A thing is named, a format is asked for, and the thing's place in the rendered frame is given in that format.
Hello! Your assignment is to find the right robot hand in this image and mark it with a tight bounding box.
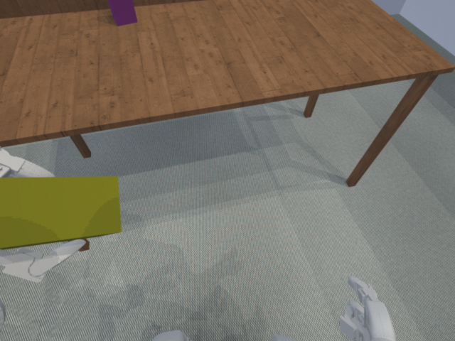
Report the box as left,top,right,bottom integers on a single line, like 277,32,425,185
340,276,396,341

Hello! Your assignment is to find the table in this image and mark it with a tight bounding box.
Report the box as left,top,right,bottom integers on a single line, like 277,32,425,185
0,0,455,251

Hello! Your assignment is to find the sponge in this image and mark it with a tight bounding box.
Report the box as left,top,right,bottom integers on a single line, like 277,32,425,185
0,176,122,250

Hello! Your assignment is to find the left robot hand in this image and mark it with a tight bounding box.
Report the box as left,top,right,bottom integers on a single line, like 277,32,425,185
0,147,86,283

